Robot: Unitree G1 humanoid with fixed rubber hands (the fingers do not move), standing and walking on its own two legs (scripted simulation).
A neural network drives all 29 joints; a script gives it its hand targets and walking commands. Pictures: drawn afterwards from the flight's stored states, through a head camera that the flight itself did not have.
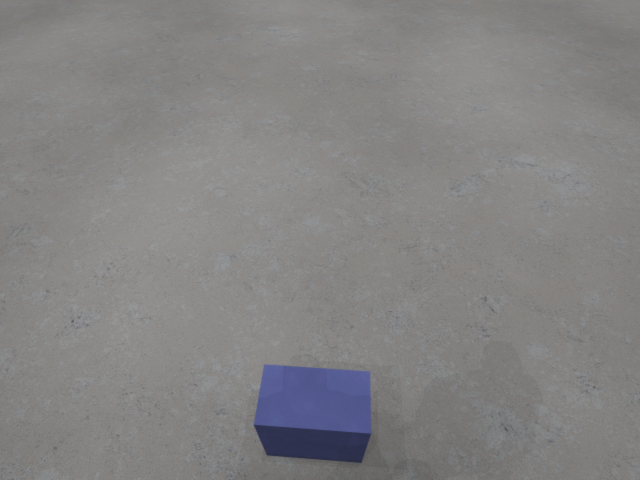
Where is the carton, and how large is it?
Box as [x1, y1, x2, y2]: [254, 364, 370, 462]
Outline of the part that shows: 264,364 254,426 266,453 268,455 361,462 370,435 369,371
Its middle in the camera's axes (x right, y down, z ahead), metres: -0.01 +0.49 +1.05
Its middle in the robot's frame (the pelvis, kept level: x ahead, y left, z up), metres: +0.39 +0.02 -0.63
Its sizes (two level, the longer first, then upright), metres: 0.274 0.147 0.291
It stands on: the floor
